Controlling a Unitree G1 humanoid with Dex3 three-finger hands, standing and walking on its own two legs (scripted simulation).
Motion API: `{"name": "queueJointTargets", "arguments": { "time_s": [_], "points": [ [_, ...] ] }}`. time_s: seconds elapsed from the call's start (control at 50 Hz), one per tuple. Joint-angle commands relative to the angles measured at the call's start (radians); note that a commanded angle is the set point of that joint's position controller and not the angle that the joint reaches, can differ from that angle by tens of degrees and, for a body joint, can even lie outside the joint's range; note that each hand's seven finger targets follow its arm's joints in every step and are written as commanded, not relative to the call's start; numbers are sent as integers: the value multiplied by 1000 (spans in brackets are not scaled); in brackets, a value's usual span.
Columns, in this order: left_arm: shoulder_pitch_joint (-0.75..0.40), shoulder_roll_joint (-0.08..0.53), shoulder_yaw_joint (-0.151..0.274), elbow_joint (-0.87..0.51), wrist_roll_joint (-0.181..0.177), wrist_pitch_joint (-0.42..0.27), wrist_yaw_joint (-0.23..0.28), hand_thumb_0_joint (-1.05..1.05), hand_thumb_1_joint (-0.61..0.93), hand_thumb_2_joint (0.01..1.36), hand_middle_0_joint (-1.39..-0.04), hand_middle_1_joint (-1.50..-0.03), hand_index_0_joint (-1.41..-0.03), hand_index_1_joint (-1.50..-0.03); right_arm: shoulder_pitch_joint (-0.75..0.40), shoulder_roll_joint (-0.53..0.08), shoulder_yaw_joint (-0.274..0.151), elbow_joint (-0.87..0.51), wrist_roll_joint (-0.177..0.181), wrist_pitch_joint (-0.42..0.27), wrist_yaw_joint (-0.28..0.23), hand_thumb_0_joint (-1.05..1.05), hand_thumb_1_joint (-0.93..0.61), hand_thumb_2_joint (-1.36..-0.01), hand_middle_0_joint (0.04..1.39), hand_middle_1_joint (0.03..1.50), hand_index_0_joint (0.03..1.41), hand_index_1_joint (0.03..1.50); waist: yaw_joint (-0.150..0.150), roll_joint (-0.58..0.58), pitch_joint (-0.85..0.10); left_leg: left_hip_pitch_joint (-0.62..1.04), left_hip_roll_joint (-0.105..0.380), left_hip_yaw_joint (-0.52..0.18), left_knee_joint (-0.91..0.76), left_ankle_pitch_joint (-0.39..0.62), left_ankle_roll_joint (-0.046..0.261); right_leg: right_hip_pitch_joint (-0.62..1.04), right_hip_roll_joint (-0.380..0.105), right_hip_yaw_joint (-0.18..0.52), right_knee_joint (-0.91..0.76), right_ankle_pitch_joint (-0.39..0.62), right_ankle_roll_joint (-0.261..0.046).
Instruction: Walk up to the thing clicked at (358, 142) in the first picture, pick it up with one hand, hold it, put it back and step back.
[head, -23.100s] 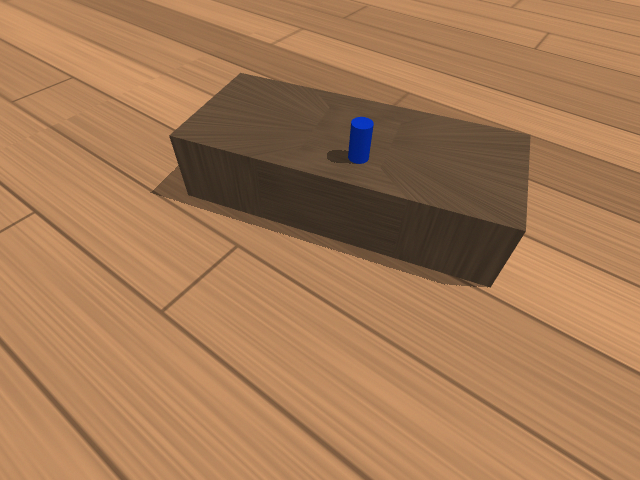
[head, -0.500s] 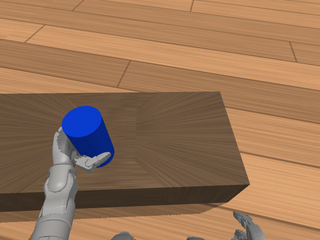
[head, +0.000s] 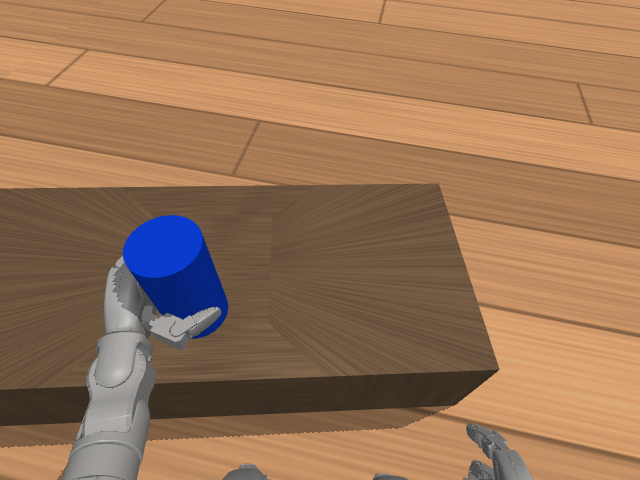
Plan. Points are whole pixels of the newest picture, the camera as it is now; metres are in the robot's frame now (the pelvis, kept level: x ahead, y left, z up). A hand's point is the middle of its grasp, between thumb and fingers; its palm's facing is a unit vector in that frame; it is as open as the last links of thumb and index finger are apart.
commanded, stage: hold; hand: left
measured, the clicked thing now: (183, 281) +0.34 +0.17 +0.06
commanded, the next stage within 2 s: crouch in 0.46 s
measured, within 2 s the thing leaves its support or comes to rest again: neither
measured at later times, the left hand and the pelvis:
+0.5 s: hand (181, 292) +0.33 +0.17 +0.04, palm faces +0.13 -0.99 -0.02, open 11.2 cm; pelvis -0.01 +0.00 +0.00, yaw +0 degrees
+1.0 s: hand (196, 297) +0.38 +0.18 -0.06, palm faces +0.15 -0.99 -0.03, open 11.1 cm; pelvis -0.02 +0.00 -0.06, yaw +0 degrees
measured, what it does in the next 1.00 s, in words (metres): lowers itself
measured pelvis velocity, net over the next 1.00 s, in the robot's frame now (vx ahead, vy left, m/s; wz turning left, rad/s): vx -0.02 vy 0.00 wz -0.01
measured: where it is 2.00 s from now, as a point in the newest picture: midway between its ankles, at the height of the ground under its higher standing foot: outside the picture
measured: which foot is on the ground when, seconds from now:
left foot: down 0.00-1.00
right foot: down 0.00-1.00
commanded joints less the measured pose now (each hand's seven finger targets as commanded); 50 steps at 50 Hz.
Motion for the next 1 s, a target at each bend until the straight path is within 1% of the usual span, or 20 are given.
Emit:
{"name": "queueJointTargets", "arguments": {
  "time_s": [0.0, 0.04, 0.06, 0.1, 0.14, 0.2, 0.28, 0.3, 0.32, 0.36, 0.42, 0.46, 0.52, 0.54, 0.56, 0.58, 0.7, 0.8, 0.86, 0.98],
  "points": [
    [-290, 122, 52, -305, -31, -110, 7, 0, 52, 1276, -1275, -1458, -1294, -1461, -10, -136, -50, -126, 2, -43, -8, 0, -941, -912, 200, 300, 200, 300, -4, 18, -345, 227, -31, 18, -94, 310, 34, 90, 37, -35, -89, 352, -31],
    [-328, 134, 47, -362, -31, -116, 10, 0, 45, 1262, -1250, -1432, -1267, -1437, -14, -136, -48, -128, 3, -41, -11, 0, -939, -912, 200, 300, 200, 300, -11, 28, -361, 232, -36, 24, -94, 296, 35, 99, 32, -29, -99, 351, -29],
    [-313, 116, 32, -339, -29, -110, 11, 0, 48, 1265, -1253, -1441, -1273, -1444, -19, -136, -47, -126, 4, -42, -12, 0, -939, -912, 200, 300, 200, 300, -12, 20, -320, 220, -35, 22, -102, 275, 34, 80, 34, -32, -100, 329, -30],
    [-326, 151, 68, -348, -27, -110, 19, 0, 39, 1262, -1248, -1436, -1267, -1440, -25, -134, -45, -124, 4, -46, -16, 0, -934, -911, 200, 300, 200, 300, -5, 22, -342, 222, -36, 25, -99, 263, 35, 91, 31, -28, -105, 322, -28],
    [-332, 138, 55, -362, -27, -109, 21, 0, 43, 1244, -1230, -1412, -1248, -1416, -14, -132, -43, -118, 1, -43, -19, 0, -935, -910, 200, 300, 200, 300, -11, 29, -368, 244, -32, 21, -94, 302, 34, 95, 34, -29, -95, 355, -29],
    [-318, 112, 29, -284, -22, -91, 15, 0, 82, 1287, -1247, -1441, -1265, -1446, -15, -135, -44, -112, 3, -44, -22, 0, -927, -910, 200, 300, 200, 300, -23, 6, -302, 210, -32, 22, -98, 276, 37, 71, 33, -30, -104, 337, -28],
    [-352, 147, 67, -293, -22, -101, 12, 0, 75, 1259, -1251, -1431, -1269, -1434, -31, -132, -44, -120, 2, -43, -20, 0, -931, -910, 200, 300, 200, 300, 0, 39, -291, 201, -37, 23, -118, 198, 28, 72, 32, -31, -111, 254, -36],
    [-306, 120, 51, -265, -26, -94, 11, 0, 93, 1276, -1253, -1444, -1273, -1446, -29, -135, -46, -124, 3, -45, -20, 0, -929, -909, 200, 300, 200, 300, -1, 10, -317, 211, -36, 22, -113, 227, 31, 85, 33, -33, -107, 282, -34],
    [-322, 111, 42, -266, -28, -95, 9, 0, 75, 1273, -1257, -1449, -1278, -1450, -34, -137, -46, -126, 5, -46, -18, 0, -931, -909, 200, 300, 200, 300, -5, 7, -279, 194, -36, 25, -118, 211, 30, 67, 34, -32, -111, 271, -36],
    [-312, 131, 62, -253, -27, -99, 10, 0, 80, 1282, -1244, -1441, -1262, -1445, -32, -138, -48, -124, 5, -46, -18, 0, -927, -909, 200, 300, 200, 300, -1, 12, -289, 189, -38, 25, -115, 214, 30, 70, 32, -32, -108, 275, -35],
    [-326, 130, 53, -266, -24, -106, 10, 0, 54, 1264, -1254, -1443, -1274, -1445, -34, -130, -42, -126, 3, -47, -17, 0, -934, -910, 200, 300, 200, 300, -5, 8, -302, 190, -40, 29, -105, 212, 34, 69, 30, -26, -111, 279, -31],
    [-338, 137, 53, -323, -26, -112, 11, 0, 67, 1258, -1244, -1430, -1263, -1433, -25, -129, -43, -125, 2, -47, -20, 0, -934, -910, 200, 300, 200, 300, 1, 25, -367, 217, -43, 32, -94, 266, 35, 104, 27, -22, -106, 334, -29],
    [-348, 135, 53, -310, -25, -108, 18, 0, 68, 1268, -1258, -1444, -1277, -1447, -17, -135, -44, -117, 1, -51, -20, 0, -936, -911, 200, 300, 200, 300, -10, 23, -333, 220, -35, 24, -98, 277, 33, 86, 32, -30, -95, 335, -30],
    [-352, 144, 58, -319, -23, -112, 19, 0, 143, 1324, -1250, -1429, -1259, -1443, -18, -130, -43, -115, 1, -49, -19, 0, -913, -914, 201, 301, 201, 301, -6, 36, -338, 214, -38, 27, -96, 273, 34, 81, 31, -26, -102, 333, -30],
    [-360, 120, 39, -288, -22, -109, 19, 0, 90, 1244, -1210, -1349, -1221, -1363, -22, -130, -41, -117, 2, -48, -20, 0, -910, -906, 201, 300, 201, 300, -19, 8, -306, 202, -35, 25, -99, 254, 35, 73, 31, -28, -100, 318, -29],
    [-369, 137, 55, -284, -21, -111, 22, 0, 139, 1211, -1227, -1343, -1237, -1348, -30, -132, -42, -116, 4, -47, -23, 0, -903, -905, 201, 300, 201, 300, -13, 0, -281, 179, -39, 28, -103, 220, 36, 64, 29, -25, -109, 290, -29],
    [-419, 123, 60, -112, -15, -141, 2, 0, 149, 1216, -1247, -1355, -1257, -1360, -20, -142, -55, -94, -3, -47, -13, 0, -895, -903, 201, 300, 201, 300, -35, -7, -227, 102, -34, 17, -82, 119, 38, -43, 29, -26, -74, 193, -37],
    [-490, 163, 120, 42, -12, -218, -10, 0, 140, 1207, -1219, -1344, -1233, -1346, 6, -150, -61, -70, -19, -50, 4, 0, -890, -901, 201, 301, 201, 301, -41, -17, -276, -10, -35, 14, 32, 116, 41, -159, 27, -18, 24, 187, -40],
    [-608, 201, 140, 100, -2, -290, -20, 0, 144, 1235, -1237, -1366, -1248, -1372, 33, -154, -61, -66, -34, -51, 16, 0, -895, -903, 201, 300, 201, 300, -68, 6, -387, -78, -34, 9, 150, 134, 48, -271, 26, -9, 124, 199, -40],
    [-836, 325, 201, 170, 4, -391, -18, 0, 51, 1217, -1234, -1358, -1240, -1369, 81, -172, -46, -66, -54, -43, 26, 0, -908, -906, 200, 300, 201, 300, -77, 96, -635, -185, -31, -15, 334, 141, 47, -442, 34, -14, 304, 169, -53]
  ]
}}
